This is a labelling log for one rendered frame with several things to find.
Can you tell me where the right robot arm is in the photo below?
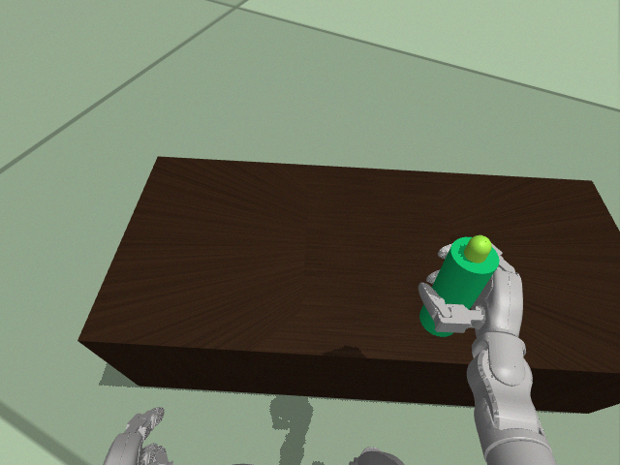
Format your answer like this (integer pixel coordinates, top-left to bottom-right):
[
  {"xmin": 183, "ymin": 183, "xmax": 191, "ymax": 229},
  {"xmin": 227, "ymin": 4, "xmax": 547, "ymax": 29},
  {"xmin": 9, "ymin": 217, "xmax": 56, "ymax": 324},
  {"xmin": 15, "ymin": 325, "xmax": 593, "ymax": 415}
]
[{"xmin": 467, "ymin": 331, "xmax": 557, "ymax": 465}]

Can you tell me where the right robot hand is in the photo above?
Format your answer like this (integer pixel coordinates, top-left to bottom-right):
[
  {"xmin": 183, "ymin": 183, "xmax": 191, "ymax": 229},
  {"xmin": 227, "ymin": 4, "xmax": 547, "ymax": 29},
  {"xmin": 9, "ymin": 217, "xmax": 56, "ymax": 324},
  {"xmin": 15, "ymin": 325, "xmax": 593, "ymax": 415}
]
[{"xmin": 418, "ymin": 243, "xmax": 523, "ymax": 338}]

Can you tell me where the bottle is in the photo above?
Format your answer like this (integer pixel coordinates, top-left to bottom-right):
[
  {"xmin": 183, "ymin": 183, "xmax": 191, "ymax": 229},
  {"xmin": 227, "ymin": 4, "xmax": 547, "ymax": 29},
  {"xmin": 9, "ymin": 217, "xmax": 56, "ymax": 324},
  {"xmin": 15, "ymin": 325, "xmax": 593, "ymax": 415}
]
[{"xmin": 419, "ymin": 235, "xmax": 499, "ymax": 337}]

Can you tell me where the left robot hand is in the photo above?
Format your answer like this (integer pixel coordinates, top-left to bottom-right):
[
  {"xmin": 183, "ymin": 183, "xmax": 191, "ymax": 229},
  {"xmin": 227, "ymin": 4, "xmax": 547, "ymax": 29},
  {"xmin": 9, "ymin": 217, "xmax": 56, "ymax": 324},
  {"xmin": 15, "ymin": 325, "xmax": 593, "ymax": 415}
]
[{"xmin": 103, "ymin": 407, "xmax": 173, "ymax": 465}]

